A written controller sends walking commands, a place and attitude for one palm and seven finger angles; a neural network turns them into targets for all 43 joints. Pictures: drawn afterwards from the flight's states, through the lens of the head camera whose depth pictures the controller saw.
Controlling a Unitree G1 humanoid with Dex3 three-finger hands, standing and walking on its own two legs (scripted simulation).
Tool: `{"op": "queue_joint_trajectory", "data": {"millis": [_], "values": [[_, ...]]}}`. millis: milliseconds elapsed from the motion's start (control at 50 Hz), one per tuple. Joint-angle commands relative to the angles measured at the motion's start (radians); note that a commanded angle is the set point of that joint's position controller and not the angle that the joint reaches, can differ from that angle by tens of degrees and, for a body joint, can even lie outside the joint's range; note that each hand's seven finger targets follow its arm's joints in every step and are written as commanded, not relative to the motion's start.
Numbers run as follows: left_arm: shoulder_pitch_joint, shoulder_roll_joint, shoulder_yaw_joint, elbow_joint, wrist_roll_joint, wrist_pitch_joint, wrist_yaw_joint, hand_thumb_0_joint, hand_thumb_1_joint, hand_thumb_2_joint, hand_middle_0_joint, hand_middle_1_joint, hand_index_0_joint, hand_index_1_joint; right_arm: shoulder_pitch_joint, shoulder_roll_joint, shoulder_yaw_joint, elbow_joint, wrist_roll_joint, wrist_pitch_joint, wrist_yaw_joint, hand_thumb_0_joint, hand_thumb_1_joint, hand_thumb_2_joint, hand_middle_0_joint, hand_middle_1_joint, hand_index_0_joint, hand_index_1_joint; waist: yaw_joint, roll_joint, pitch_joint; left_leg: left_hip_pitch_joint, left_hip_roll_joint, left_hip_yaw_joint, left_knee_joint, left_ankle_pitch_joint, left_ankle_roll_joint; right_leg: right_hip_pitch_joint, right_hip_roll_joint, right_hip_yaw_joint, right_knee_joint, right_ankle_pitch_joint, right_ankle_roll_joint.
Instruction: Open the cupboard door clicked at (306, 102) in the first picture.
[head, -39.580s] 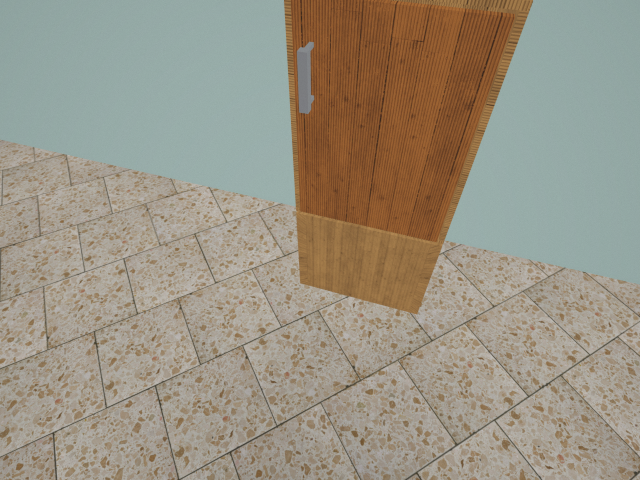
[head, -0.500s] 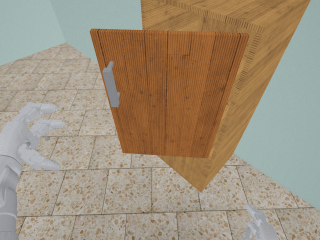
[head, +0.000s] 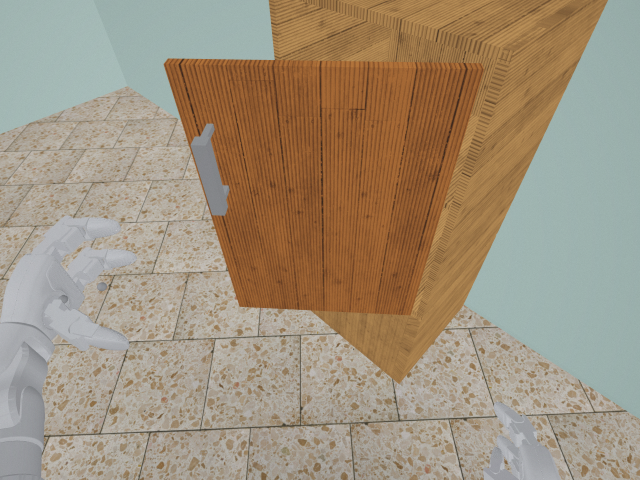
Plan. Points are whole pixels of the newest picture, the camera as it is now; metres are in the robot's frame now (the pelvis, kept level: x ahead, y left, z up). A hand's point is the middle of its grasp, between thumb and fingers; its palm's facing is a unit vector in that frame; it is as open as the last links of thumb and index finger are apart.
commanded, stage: move the hooked fingers beside the handle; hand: left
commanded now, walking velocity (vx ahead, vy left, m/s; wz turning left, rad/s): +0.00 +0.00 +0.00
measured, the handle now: (214, 170) +0.53 +0.21 +0.10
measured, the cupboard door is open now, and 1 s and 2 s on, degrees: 40 40 40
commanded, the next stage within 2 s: none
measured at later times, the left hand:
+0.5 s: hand (134, 250) +0.35 +0.26 +0.12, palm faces +0.05 -1.00 -0.02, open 14.0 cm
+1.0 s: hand (149, 220) +0.40 +0.26 +0.12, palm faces +0.03 -1.00 -0.01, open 14.0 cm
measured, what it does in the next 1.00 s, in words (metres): stands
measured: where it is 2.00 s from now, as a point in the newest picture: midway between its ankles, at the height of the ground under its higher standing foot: outside the picture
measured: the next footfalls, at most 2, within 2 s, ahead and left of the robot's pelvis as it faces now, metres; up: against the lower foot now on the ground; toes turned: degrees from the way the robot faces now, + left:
none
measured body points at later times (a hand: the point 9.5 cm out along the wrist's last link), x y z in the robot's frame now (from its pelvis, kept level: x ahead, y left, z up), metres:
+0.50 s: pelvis +0.00 +0.01 +0.00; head +0.02 +0.00 +0.45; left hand +0.34 +0.31 +0.12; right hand +0.13 -0.25 -0.09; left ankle -0.01 +0.12 -0.73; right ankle +0.00 -0.10 -0.73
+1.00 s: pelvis +0.00 +0.01 +0.00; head +0.04 +0.01 +0.45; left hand +0.40 +0.32 +0.12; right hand +0.09 -0.25 -0.11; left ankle -0.01 +0.12 -0.73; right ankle +0.00 -0.10 -0.73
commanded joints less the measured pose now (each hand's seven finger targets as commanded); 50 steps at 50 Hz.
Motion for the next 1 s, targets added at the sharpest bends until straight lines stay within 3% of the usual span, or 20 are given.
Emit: {"op": "queue_joint_trajectory", "data": {"millis": [0,60,100,140,160,200,280,300,360,400,480,500,540,640,680,700,800,840,900,980], "values": [[-0.342,0.285,0.076,-0.203,-0.02,-0.074,0.013,0.0,-0.5,0.3,-0.3,-1.2,-0.3,-1.2,-0.071,-0.131,-0.055,-0.135,0.005,-0.057,-0.019,0.0,-0.9,-0.9,0.2,0.3,0.2,0.3,-0.016,0.008,-0.177,0.067,-0.028,-0.028,-0.074,0.217,0.032,0.062,-0.011,0.062,-0.087,0.223,0.017],[-0.409,0.27,0.047,-0.152,-0.006,-0.067,0.014,0.0,-0.5,0.3,-0.3,-1.2,-0.3,-1.2,-0.063,-0.133,-0.056,-0.125,0.007,-0.056,-0.024,0.0,-0.9,-0.9,0.2,0.3,0.2,0.3,-0.03,0.016,-0.169,0.065,-0.03,-0.03,-0.078,0.189,0.033,0.033,-0.011,0.06,-0.092,0.191,0.018],[-0.422,0.306,0.065,-0.12,0.003,-0.07,0.019,0.0,-0.5,0.3,-0.3,-1.2,-0.3,-1.2,-0.055,-0.138,-0.056,-0.117,0.006,-0.051,-0.024,0.0,-0.9,-0.9,0.2,0.3,0.2,0.3,-0.027,0.002,-0.175,0.056,-0.028,-0.029,-0.072,0.184,0.033,0.043,-0.016,0.068,-0.094,0.181,0.017],[-0.47,0.279,0.033,-0.132,0.011,-0.079,0.02,0.0,-0.5,0.3,-0.3,-1.2,-0.3,-1.2,-0.06,-0.13,-0.054,-0.123,0.007,-0.049,-0.021,0.0,-0.9,-0.9,0.2,0.3,0.2,0.3,-0.029,0.057,-0.212,0.076,-0.032,-0.029,-0.075,0.197,0.032,0.047,-0.016,0.065,-0.086,0.195,0.013],[-0.497,0.273,0.024,-0.129,0.012,-0.086,0.023,0.0,-0.5,0.3,-0.3,-1.2,-0.3,-1.2,-0.056,-0.131,-0.053,-0.121,0.005,-0.049,-0.021,0.0,-0.9,-0.9,0.2,0.3,0.2,0.3,-0.033,0.048,-0.217,0.084,-0.031,-0.035,-0.076,0.214,0.032,0.05,-0.013,0.057,-0.08,0.215,0.011],[-0.43,0.326,0.083,-0.09,0.011,-0.091,0.032,0.0,-0.5,0.3,-0.3,-1.2,-0.3,-1.2,-0.04,-0.139,-0.058,-0.119,0.0,-0.044,-0.016,0.0,-0.9,-0.9,0.2,0.3,0.2,0.3,-0.012,0.001,-0.241,0.074,-0.026,-0.034,-0.07,0.26,0.032,0.086,-0.012,0.055,-0.071,0.264,0.009],[-0.417,0.283,0.064,-0.081,0.011,-0.088,0.037,0.0,-0.5,0.3,-0.3,-1.2,-0.3,-1.2,-0.038,-0.132,-0.059,-0.131,0.001,-0.034,-0.003,0.0,-0.9,-0.9,0.2,0.3,0.2,0.3,-0.007,0.039,-0.241,0.074,-0.029,-0.027,-0.074,0.295,0.029,0.08,-0.013,0.049,-0.06,0.314,0.009],[-0.394,0.293,0.069,-0.062,0.013,-0.082,0.041,0.0,-0.5,0.3,-0.3,-1.2,-0.3,-1.2,-0.032,-0.137,-0.06,-0.129,0.001,-0.03,0.0,0.0,-0.9,-0.9,0.2,0.3,0.2,0.3,-0.005,-0.006,-0.224,0.057,-0.025,-0.027,-0.074,0.292,0.03,0.087,-0.012,0.048,-0.062,0.312,0.009],[-0.485,0.264,0.028,-0.051,0.024,-0.076,0.052,0.0,-0.5,0.3,-0.3,-1.2,-0.3,-1.2,-0.022,-0.139,-0.063,-0.127,0.005,-0.02,-0.001,0.0,-0.9,-0.9,0.2,0.3,0.2,0.3,-0.028,0.007,-0.202,0.057,-0.026,-0.028,-0.082,0.26,0.029,0.042,-0.009,0.044,-0.067,0.273,0.011],[-0.521,0.302,0.047,-0.05,0.036,-0.088,0.068,0.0,-0.5,0.3,-0.3,-1.2,-0.3,-1.2,-0.012,-0.144,-0.066,-0.119,0.003,-0.013,-0.001,0.0,-0.9,-0.9,0.2,0.3,0.2,0.3,-0.03,-0.003,-0.219,0.06,-0.024,-0.028,-0.079,0.245,0.031,0.048,-0.01,0.05,-0.07,0.249,0.009],[-0.601,0.299,0.038,-0.019,0.048,-0.117,0.074,0.0,-0.5,0.3,-0.3,-1.2,-0.3,-1.2,0.006,-0.143,-0.065,-0.108,-0.002,-0.002,-0.003,0.0,-0.9,-0.9,0.2,0.3,0.2,0.3,-0.04,0.022,-0.257,0.074,-0.027,-0.029,-0.076,0.261,0.031,0.053,-0.008,0.052,-0.062,0.269,0.007],[-0.599,0.312,0.045,-0.007,0.049,-0.122,0.074,0.0,-0.5,0.3,-0.3,-1.2,-0.3,-1.2,0.014,-0.146,-0.067,-0.105,-0.004,0.003,-0.001,0.0,-0.9,-0.9,0.2,0.3,0.2,0.3,-0.038,-0.006,-0.27,0.067,-0.025,-0.027,-0.069,0.271,0.034,0.069,-0.008,0.056,-0.06,0.284,0.008],[-0.609,0.316,0.048,0.02,0.054,-0.128,0.066,0.0,-0.5,0.3,-0.3,-1.2,-0.3,-1.2,0.017,-0.146,-0.065,-0.104,-0.004,0.01,0.001,0.0,-0.9,-0.9,0.2,0.3,0.2,0.3,-0.037,0.047,-0.283,0.067,-0.03,-0.025,-0.069,0.281,0.032,0.071,-0.009,0.059,-0.053,0.299,0.005],[-0.661,0.302,0.024,0.103,0.055,-0.128,0.055,0.0,-0.5,0.3,-0.3,-1.2,-0.3,-1.2,0.035,-0.151,-0.069,-0.098,-0.001,0.027,0.005,0.0,-0.9,-0.9,0.2,0.3,0.2,0.3,-0.048,0.017,-0.247,0.054,-0.025,-0.031,-0.067,0.272,0.031,0.032,-0.005,0.05,-0.054,0.289,0.004],[-0.681,0.317,0.03,0.109,0.063,-0.136,0.06,0.0,-0.5,0.3,-0.3,-1.2,-0.3,-1.2,0.044,-0.153,-0.07,-0.099,-0.003,0.033,0.006,0.0,-0.9,-0.9,0.2,0.3,0.2,0.3,-0.045,0.037,-0.267,0.058,-0.026,-0.036,-0.066,0.283,0.028,0.03,-0.005,0.047,-0.047,0.286,0.001],[-0.685,0.298,0.006,0.115,0.065,-0.138,0.062,0.0,-0.5,0.3,-0.3,-1.2,-0.3,-1.2,0.05,-0.154,-0.071,-0.099,-0.003,0.038,0.008,0.0,-0.9,-0.9,0.2,0.3,0.2,0.3,-0.05,0.007,-0.271,0.059,-0.023,-0.036,-0.062,0.287,0.031,0.031,-0.004,0.047,-0.046,0.288,0.002],[-0.753,0.346,0.037,0.181,0.076,-0.157,0.072,0.0,-0.5,0.3,-0.3,-1.2,-0.3,-1.2,0.072,-0.162,-0.073,-0.088,-0.006,0.059,0.013,0.0,-0.9,-0.9,0.2,0.3,0.2,0.3,-0.057,-0.003,-0.275,0.034,-0.023,-0.033,-0.054,0.284,0.032,0.029,-0.005,0.053,-0.039,0.298,0.003],[-0.77,0.348,0.038,0.18,0.082,-0.169,0.071,0.0,-0.5,0.3,-0.3,-1.2,-0.3,-1.2,0.075,-0.159,-0.075,-0.092,-0.007,0.066,0.015,0.0,-0.9,-0.9,0.2,0.3,0.2,0.3,-0.056,0.04,-0.309,0.053,-0.025,-0.028,-0.048,0.295,0.031,0.026,-0.003,0.057,-0.036,0.306,0.003],[-0.808,0.347,0.024,0.227,0.085,-0.18,0.068,0.0,-0.5,0.3,-0.3,-1.2,-0.3,-1.2,0.09,-0.162,-0.073,-0.085,-0.008,0.078,0.016,0.0,-0.9,-0.9,0.2,0.3,0.2,0.3,-0.069,0.005,-0.291,0.033,-0.021,-0.03,-0.043,0.287,0.033,0.017,-0.002,0.055,-0.034,0.303,0.004],[-0.871,0.359,0.022,0.278,0.094,-0.197,0.066,0.0,-0.5,0.3,-0.3,-1.2,-0.3,-1.2,0.101,-0.165,-0.074,-0.077,-0.008,0.09,0.016,0.0,-0.9,-0.9,0.2,0.3,0.2,0.3,-0.077,0.051,-0.3,0.038,-0.022,-0.038,-0.04,0.271,0.029,-0.015,0.001,0.054,-0.031,0.274,0.0]]}}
